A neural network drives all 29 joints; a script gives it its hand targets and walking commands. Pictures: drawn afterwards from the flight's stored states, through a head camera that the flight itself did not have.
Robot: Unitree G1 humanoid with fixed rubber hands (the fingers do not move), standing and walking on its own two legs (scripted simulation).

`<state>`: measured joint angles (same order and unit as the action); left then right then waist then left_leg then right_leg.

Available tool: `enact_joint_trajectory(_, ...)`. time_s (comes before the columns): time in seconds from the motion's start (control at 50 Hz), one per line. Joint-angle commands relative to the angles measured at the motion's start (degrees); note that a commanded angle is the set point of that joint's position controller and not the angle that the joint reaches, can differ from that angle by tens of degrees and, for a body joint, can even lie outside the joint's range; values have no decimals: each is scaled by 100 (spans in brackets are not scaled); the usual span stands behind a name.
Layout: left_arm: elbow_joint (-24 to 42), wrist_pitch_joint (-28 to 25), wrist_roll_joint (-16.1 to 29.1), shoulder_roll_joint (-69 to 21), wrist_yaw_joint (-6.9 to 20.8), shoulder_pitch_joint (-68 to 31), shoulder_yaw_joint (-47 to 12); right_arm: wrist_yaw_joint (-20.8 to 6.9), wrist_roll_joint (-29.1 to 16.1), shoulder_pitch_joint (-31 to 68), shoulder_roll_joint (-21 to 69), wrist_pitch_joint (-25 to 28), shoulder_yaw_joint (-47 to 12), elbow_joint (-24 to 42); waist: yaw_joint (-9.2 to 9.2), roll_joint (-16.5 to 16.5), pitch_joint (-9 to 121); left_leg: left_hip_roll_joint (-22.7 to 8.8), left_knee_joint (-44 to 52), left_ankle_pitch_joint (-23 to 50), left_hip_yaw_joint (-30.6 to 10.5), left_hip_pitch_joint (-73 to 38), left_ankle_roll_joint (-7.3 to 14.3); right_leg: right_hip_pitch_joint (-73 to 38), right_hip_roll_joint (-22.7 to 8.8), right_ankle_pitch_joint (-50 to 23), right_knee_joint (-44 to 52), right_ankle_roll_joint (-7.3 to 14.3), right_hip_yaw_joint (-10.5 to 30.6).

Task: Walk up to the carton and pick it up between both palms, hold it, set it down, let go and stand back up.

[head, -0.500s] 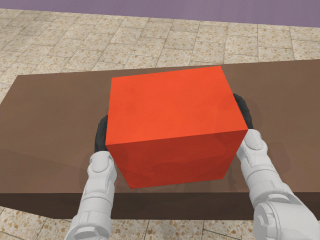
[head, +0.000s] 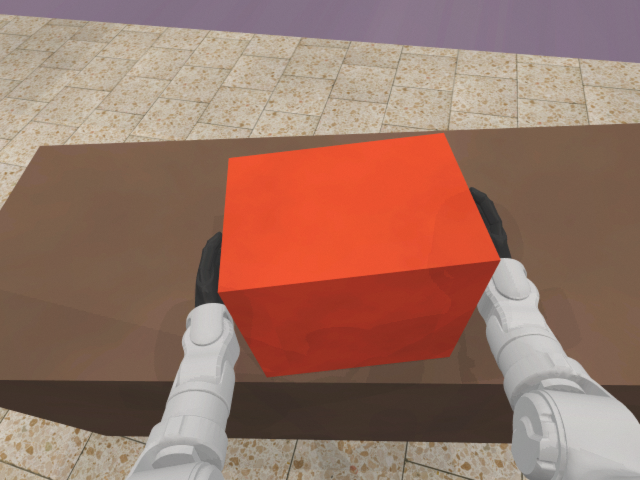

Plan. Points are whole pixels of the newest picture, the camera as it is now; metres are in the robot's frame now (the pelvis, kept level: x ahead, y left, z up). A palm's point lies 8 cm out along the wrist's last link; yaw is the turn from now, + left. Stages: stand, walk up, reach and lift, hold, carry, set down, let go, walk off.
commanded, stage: set down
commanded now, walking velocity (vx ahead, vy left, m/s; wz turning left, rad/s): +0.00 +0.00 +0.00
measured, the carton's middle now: (347, 265) +0.41 +0.01 +0.00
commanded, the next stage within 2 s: none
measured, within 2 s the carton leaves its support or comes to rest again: rests again in 0.54 s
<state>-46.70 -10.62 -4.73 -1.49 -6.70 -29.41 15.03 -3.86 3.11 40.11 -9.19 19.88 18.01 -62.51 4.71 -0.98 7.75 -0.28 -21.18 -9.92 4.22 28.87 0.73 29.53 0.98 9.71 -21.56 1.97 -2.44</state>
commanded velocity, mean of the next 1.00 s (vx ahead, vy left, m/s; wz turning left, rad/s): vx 0.00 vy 0.00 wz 0.00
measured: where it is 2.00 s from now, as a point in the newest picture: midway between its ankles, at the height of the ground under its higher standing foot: outside the picture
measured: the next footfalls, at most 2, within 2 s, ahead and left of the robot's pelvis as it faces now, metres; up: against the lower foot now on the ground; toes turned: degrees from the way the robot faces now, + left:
none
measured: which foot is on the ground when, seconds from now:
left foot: down 0.00-1.00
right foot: down 0.00-1.00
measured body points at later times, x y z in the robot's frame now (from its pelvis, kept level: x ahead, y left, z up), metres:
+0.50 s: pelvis +0.00 +0.01 +0.00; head +0.09 -0.01 +0.44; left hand +0.38 +0.19 +0.01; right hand +0.44 -0.17 +0.02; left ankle -0.02 +0.11 -0.74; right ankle -0.01 -0.10 -0.74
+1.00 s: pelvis -0.02 +0.01 -0.01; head +0.07 +0.00 +0.43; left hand +0.37 +0.19 +0.02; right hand +0.44 -0.17 +0.03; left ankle -0.02 +0.11 -0.74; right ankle -0.01 -0.10 -0.74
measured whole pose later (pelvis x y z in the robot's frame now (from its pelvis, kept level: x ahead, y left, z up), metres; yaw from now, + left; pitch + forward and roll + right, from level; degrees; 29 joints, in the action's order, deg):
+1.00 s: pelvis -0.02 +0.01 -0.01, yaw -1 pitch +21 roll -2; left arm -46.7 -2.9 6.8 0.4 -11.0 -35.1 6.4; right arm -5.4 -9.5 44.5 -18.1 8.9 7.1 -62.5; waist 7.9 -2.1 12.0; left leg -1.8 -27.7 -11.1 4.1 37.6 0.7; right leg 35.5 2.3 7.5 -22.0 1.7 -2.4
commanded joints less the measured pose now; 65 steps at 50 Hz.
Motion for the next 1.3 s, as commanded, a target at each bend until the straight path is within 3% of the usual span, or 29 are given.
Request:
enact_joint_trajectory(0.0,937,-400,-7,-1094,27,-3540,-786,-410,334,3593,619,6,-780,677,178,733,4161,-123,-423,2279,-127,-956,-119,-1688,55,-2544,-124,-217,4)
enact_joint_trajectory(0.12,1131,-336,23,-837,-67,-3449,-666,-323,130,3607,331,-139,-781,741,151,644,4453,-123,-530,2411,-167,-947,-132,-1666,51,-2729,-208,-231,59)
enact_joint_trajectory(0.22,1306,-258,137,-559,-136,-3351,-734,-291,-167,3585,-131,-166,-865,743,165,473,4723,-172,-773,3118,-241,-1248,-237,-1439,143,-2948,-253,-165,78)
enact_joint_trajectory(0.46,1473,21,538,-34,-339,-3329,-860,-266,-850,3673,-979,-342,-1051,1082,177,516,4880,-189,-974,3375,-322,-1499,-378,-1060,274,-2801,-270,-100,124)
enact_joint_trajectory(0.52,1640,113,690,368,-399,-3267,-879,-264,-1031,3607,-1560,-398,-1037,1173,145,518,5064,-226,-1081,3635,-364,-1618,-420,-934,324,-2852,-283,-73,125)
enact_joint_trajectory(0.64,1647,176,945,758,-459,-3254,-988,-266,-1330,3578,-1946,-484,-1155,1238,191,533,5183,-228,-1202,3568,-381,-1444,-446,-904,361,-2920,-440,-78,160)
enact_joint_trajectory(0.8,1106,217,1186,1091,-452,-3420,-1055,-214,-1471,3756,-2121,-654,-1262,1154,140,963,4954,-144,-1008,2208,-282,-575,-300,-1454,273,-2801,-674,-214,219)
enact_joint_trajectory(0.96,1294,570,1371,1505,-629,-3706,-1150,-235,-1815,3828,-2759,-801,-1185,994,166,682,4973,-245,-1055,2183,-309,-892,-403,-995,383,-2285,-636,-139,144)
enact_joint_trajectory(1.0,1251,667,1390,1416,-641,-3597,-1197,-303,-1942,3826,-2763,-849,-1296,901,247,635,4826,-283,-1092,2355,-337,-1071,-427,-718,421,-2081,-590,-98,115)
enact_joint_trajectory(1.08,1416,831,1395,1367,-640,-3519,-1248,-373,-2026,3722,-2814,-887,-1337,875,194,604,4833,-332,-1111,2715,-350,-1422,-476,-574,468,-2091,-522,-79,65)
enact_joint_trajectory(1.2,2131,984,1421,1507,-640,-3365,-1261,-473,-2225,3517,-3128,-848,-1365,1031,198,368,5040,-339,-1173,3536,-392,-1904,-570,-544,542,-2474,-473,-118,3)
enact_joint_trajectory(1.28,2259,1124,1439,1580,-597,-3165,-1244,-487,-2314,3501,-3293,-840,-1377,1240,164,494,5085,-331,-1175,3733,-411,-1893,-565,-732,547,-2805,-486,-148,21)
